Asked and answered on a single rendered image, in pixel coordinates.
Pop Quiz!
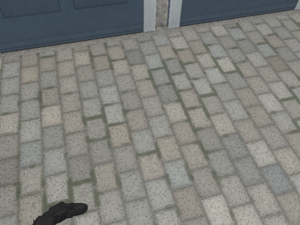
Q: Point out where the left robot hand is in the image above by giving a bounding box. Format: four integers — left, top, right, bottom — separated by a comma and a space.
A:
33, 202, 88, 225

